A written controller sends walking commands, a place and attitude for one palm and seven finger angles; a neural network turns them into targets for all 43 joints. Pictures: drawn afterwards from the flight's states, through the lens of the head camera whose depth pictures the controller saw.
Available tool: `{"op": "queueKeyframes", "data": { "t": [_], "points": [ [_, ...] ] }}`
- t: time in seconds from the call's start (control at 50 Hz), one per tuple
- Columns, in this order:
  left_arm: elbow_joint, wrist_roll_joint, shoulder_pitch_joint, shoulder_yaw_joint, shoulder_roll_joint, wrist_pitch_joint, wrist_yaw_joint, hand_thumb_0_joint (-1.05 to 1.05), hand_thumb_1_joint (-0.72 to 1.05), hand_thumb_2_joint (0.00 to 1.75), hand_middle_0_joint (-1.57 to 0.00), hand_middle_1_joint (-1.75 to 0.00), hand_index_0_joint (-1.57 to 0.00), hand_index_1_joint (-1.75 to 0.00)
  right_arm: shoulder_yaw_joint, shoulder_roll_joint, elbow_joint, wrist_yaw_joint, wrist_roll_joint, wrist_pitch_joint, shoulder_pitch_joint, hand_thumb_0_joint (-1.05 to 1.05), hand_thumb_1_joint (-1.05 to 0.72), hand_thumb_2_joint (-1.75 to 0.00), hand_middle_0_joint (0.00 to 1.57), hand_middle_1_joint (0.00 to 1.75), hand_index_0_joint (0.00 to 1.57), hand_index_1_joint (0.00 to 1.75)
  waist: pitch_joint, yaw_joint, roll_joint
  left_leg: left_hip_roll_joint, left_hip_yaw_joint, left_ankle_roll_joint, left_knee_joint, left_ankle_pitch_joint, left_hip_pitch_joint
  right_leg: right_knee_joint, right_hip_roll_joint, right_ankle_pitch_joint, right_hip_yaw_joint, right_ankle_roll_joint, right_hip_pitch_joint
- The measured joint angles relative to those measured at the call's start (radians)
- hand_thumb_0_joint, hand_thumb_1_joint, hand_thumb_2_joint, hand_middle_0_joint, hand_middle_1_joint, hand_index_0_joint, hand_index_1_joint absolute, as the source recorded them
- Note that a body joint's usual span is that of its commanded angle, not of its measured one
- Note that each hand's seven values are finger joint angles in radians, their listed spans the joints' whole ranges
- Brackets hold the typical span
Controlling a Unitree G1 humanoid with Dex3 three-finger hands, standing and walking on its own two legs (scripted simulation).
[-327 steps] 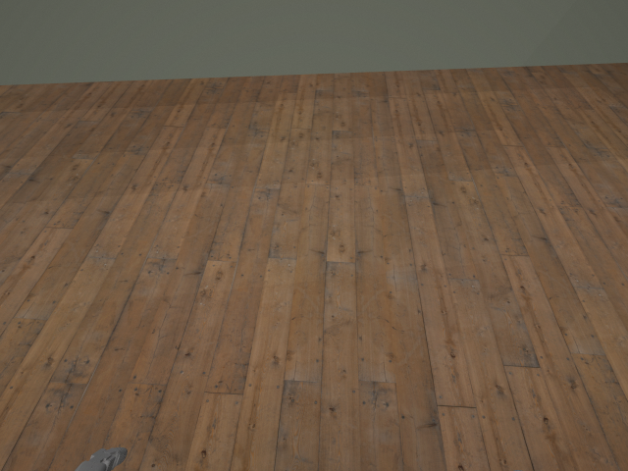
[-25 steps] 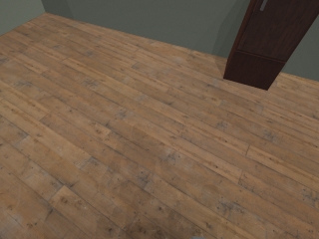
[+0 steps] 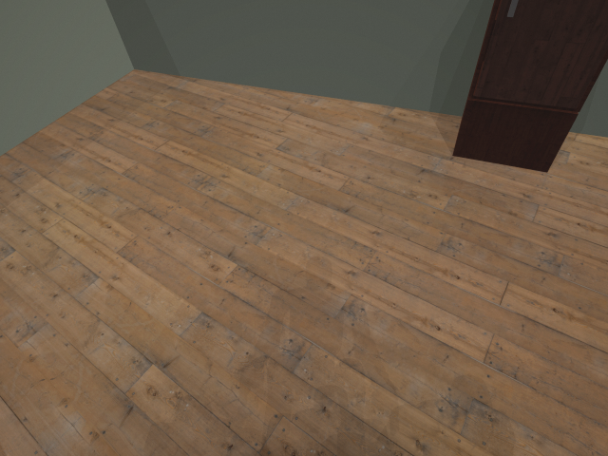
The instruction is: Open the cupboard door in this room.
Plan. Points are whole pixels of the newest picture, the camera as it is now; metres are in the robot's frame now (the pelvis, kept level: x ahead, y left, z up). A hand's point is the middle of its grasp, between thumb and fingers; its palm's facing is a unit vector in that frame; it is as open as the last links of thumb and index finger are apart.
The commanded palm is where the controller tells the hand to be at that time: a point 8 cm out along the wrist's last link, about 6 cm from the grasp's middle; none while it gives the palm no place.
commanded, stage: turn or walk to find it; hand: left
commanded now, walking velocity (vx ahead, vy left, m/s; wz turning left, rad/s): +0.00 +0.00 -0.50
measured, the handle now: out of the picture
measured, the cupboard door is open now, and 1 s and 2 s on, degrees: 0 0 0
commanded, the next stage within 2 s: stand and wait in 0.78 s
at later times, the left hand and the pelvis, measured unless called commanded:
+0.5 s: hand out of the picture +0.03 +0.24 -0.18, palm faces -0.09 -0.96 -0.25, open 7.4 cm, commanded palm none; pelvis -0.03 +0.03 +0.00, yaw -11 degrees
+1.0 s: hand out of the picture +0.02 +0.23 -0.19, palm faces -0.02 -0.98 -0.21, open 7.3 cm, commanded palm none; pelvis -0.04 +0.04 -0.01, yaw -4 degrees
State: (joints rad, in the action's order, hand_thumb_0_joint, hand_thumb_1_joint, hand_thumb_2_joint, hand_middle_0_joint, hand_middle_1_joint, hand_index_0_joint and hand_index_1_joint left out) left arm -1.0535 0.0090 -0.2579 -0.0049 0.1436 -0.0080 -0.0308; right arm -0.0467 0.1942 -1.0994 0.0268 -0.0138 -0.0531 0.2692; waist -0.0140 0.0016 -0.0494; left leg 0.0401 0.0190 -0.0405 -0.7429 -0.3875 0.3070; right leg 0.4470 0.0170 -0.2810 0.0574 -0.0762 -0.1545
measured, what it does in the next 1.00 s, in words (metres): steps on the spot: left foot, then right foot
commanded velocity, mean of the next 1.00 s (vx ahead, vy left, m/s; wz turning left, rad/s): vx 0.01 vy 0.00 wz -0.01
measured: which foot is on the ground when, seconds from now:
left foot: up 0.00-0.28, down 0.30-0.62, up 0.64-0.88, down 0.90-1.00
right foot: down 0.00-0.30, up 0.32-0.58, down 0.60-0.92, up 0.94-1.00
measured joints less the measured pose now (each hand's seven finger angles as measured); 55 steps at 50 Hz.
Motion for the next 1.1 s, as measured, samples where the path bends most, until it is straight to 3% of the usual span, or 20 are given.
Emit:
{"op": "queueKeyframes", "data": {
  "t": [0.08,0.18,0.24,0.28,0.32,0.38,0.42,0.46,0.52,0.58,0.62,0.7,0.76,0.82,0.9,0.92,0.98,1.04,1.1],
  "points": [
    [-0.016,0.005,-0.031,-0.009,-0.013,0.01,0.007,0.0,0.93,0.9,-0.2,-0.3,-0.2,-0.3,-0.003,0.005,0.003,0.008,0.004,-0.007,-0.052,0.01,-0.91,-0.9,0.2,0.3,0.2,0.3,-0.019,0.025,0.008,0.011,-0.019,-0.011,-0.022,-0.031,-0.009,0.002,0.015,0.014,-0.023,-0.005,-0.029],
    [-0.028,0.01,-0.053,-0.03,-0.012,0.028,0.012,0.0,0.92,0.9,-0.2,-0.3,-0.2,-0.3,-0.005,0.006,0.037,0.014,0.01,0.002,-0.121,0.01,-0.91,-0.9,0.2,0.3,0.2,0.3,-0.044,0.054,0.041,-0.009,-0.031,-0.013,-0.008,-0.064,-0.015,0.0,0.027,0.042,-0.061,0.001,-0.071],
    [-0.032,0.011,-0.057,-0.043,0.003,0.038,0.013,0.01,0.91,0.9,-0.21,-0.3,-0.2,-0.3,-0.005,0.003,0.063,0.018,0.016,0.014,-0.155,0.01,-0.91,-0.9,0.2,0.3,0.2,0.3,-0.051,0.065,0.065,-0.024,-0.038,-0.009,0.092,-0.037,-0.045,0.014,0.032,0.051,-0.084,0.013,-0.096],
    [-0.035,0.006,-0.057,-0.05,0.017,0.047,0.015,0.01,0.91,0.9,-0.21,-0.3,-0.2,-0.3,-0.003,0.003,0.08,0.021,0.018,0.027,-0.168,0.01,-0.91,-0.9,0.2,0.3,0.2,0.3,-0.049,0.064,0.075,-0.025,-0.048,-0.003,0.221,0.053,-0.092,0.046,0.039,0.043,-0.097,0.025,-0.117],
    [-0.034,0.0,-0.049,-0.057,0.037,0.059,0.019,0.01,0.91,0.9,-0.21,-0.3,-0.2,-0.3,-0.002,-0.005,0.092,0.024,0.014,0.041,-0.173,0.01,-0.91,-0.9,0.2,0.3,0.2,0.3,-0.048,0.059,0.093,-0.028,-0.066,0.024,0.271,0.103,-0.118,0.126,0.039,-0.012,-0.113,0.042,-0.151],
    [-0.018,0.006,-0.028,-0.071,0.065,0.079,0.026,0.01,0.91,0.9,-0.2,-0.3,-0.2,-0.3,0.007,-0.017,0.108,0.022,0.002,0.038,-0.165,0.0,-0.91,-0.9,0.2,0.3,0.2,0.3,-0.043,0.062,0.104,-0.021,-0.101,0.045,0.258,0.083,-0.134,0.39,0.029,-0.164,-0.098,0.081,-0.233],
    [-0.001,0.011,-0.014,-0.08,0.082,0.084,0.032,0.01,0.91,0.9,-0.2,-0.3,-0.2,-0.3,0.011,-0.023,0.115,0.02,-0.003,0.033,-0.154,0.0,-0.91,-0.9,0.2,0.3,0.2,0.3,-0.035,0.058,0.099,-0.011,-0.118,0.047,0.266,0.081,-0.146,0.543,0.013,-0.172,-0.082,0.1,-0.276],
    [0.015,0.014,0.002,-0.082,0.097,0.081,0.033,0.01,0.91,0.9,-0.2,-0.3,-0.2,-0.3,0.015,-0.027,0.115,0.016,-0.008,0.033,-0.141,0.0,-0.91,-0.9,0.2,0.3,0.2,0.3,-0.029,0.048,0.092,-0.003,-0.126,0.046,0.274,0.085,-0.154,0.591,-0.011,-0.164,-0.07,0.112,-0.285],
    [0.032,0.012,0.033,-0.071,0.107,0.067,0.027,0.01,0.91,0.9,-0.2,-0.3,-0.2,-0.3,0.02,-0.03,0.103,0.012,-0.013,0.041,-0.116,0.0,-0.91,-0.9,0.21,0.3,0.2,0.3,-0.026,0.028,0.077,0.003,-0.126,0.041,0.278,0.089,-0.154,0.473,-0.047,-0.156,-0.055,0.121,-0.233],
    [0.041,0.007,0.062,-0.048,0.102,0.04,0.022,0.01,0.91,0.9,-0.2,-0.3,-0.2,-0.3,0.022,-0.028,0.076,0.005,-0.011,0.048,-0.086,0.0,-0.91,-0.9,0.21,0.3,0.2,0.3,-0.026,0.009,0.061,0.003,-0.119,0.03,0.255,0.079,-0.141,0.215,-0.072,-0.068,-0.035,0.123,-0.128],
    [0.035,0.006,0.078,-0.035,0.09,0.016,0.017,0.01,0.91,0.9,-0.2,-0.3,-0.2,-0.3,0.018,-0.023,0.052,0.001,-0.002,0.047,-0.064,0.0,-0.91,-0.9,0.21,0.3,0.2,0.3,-0.026,0.001,0.048,0.005,-0.113,0.017,0.217,0.059,-0.125,0.097,-0.075,-0.006,-0.024,0.1,-0.074],
    [0.031,0.008,0.091,-0.008,0.039,0.0,0.015,0.0,0.91,0.9,-0.2,-0.3,-0.2,-0.3,0.007,0.005,0.02,-0.004,0.005,0.017,-0.009,0.01,-0.92,-0.9,0.21,0.3,0.2,0.3,-0.008,-0.03,0.004,0.005,-0.074,0.01,0.138,-0.033,-0.089,0.094,-0.077,-0.037,0.024,0.084,-0.058],
    [0.041,0.011,0.098,-0.004,0.016,-0.001,0.011,0.0,0.91,0.9,-0.2,-0.3,-0.2,-0.3,0.003,0.009,0.003,-0.008,0.006,-0.003,0.01,0.01,-0.92,-0.9,0.2,0.3,0.2,0.3,-0.017,-0.025,0.016,-0.006,-0.061,0.007,-0.002,-0.1,-0.035,0.083,-0.093,-0.033,0.045,0.082,-0.046],
    [0.047,0.012,0.104,-0.012,0.008,0.004,0.003,0.0,0.91,0.9,-0.2,-0.3,-0.2,-0.3,-0.002,0.007,0.004,-0.012,0.008,-0.008,0.012,0.01,-0.91,-0.9,0.2,0.3,0.2,0.3,-0.039,-0.022,0.034,-0.003,-0.064,0.001,-0.046,-0.108,-0.004,0.083,-0.106,-0.031,0.071,0.089,-0.038],
    [0.039,0.009,0.094,-0.02,0.031,0.015,0.0,0.0,0.92,0.9,-0.21,-0.3,-0.21,-0.3,-0.001,0.004,0.018,-0.015,0.006,0.006,0.005,0.01,-0.91,-0.9,0.2,0.3,0.2,0.3,-0.055,-0.014,0.053,0.006,-0.084,-0.004,0.124,0.046,-0.042,0.131,-0.116,-0.051,0.093,0.108,-0.054],
    [0.033,0.004,0.089,-0.022,0.039,0.022,0.0,0.0,0.92,0.9,-0.21,-0.3,-0.21,-0.3,0.0,0.001,0.019,-0.014,0.003,0.016,0.003,0.01,-0.91,-0.9,0.2,0.3,0.2,0.3,-0.055,-0.014,0.063,0.002,-0.089,0.017,0.15,0.111,-0.046,0.159,-0.123,-0.065,0.093,0.115,-0.065],
    [0.004,-0.002,0.065,-0.029,0.065,0.051,-0.002,0.0,0.92,0.9,-0.2,-0.3,-0.2,-0.3,0.007,-0.025,0.022,-0.011,-0.006,0.031,-0.007,0.01,-0.91,-0.9,0.2,0.3,0.2,0.3,-0.045,-0.001,0.103,-0.017,-0.114,0.057,0.154,0.089,-0.055,0.258,-0.12,-0.168,0.039,0.113,-0.107],
    [-0.025,0.003,0.046,-0.027,0.07,0.064,0.003,0.0,0.92,0.9,-0.2,-0.3,-0.2,-0.3,0.018,-0.042,0.026,-0.002,-0.008,0.043,-0.015,0.01,-0.91,-0.9,0.2,0.3,0.2,0.3,-0.03,-0.001,0.099,-0.026,-0.115,0.064,0.223,0.113,-0.077,0.354,-0.101,-0.199,0.013,0.106,-0.139],
    [-0.039,0.001,0.033,-0.019,0.06,0.055,0.008,0.01,0.92,0.9,-0.2,-0.3,-0.2,-0.3,0.023,-0.046,0.019,0.008,-0.01,0.047,-0.032,0.01,-0.92,-0.9,0.2,0.3,0.2,0.3,-0.026,0.005,0.076,-0.034,-0.11,0.067,0.281,0.151,-0.094,0.307,-0.093,-0.185,0.005,0.108,-0.124]
  ]
}}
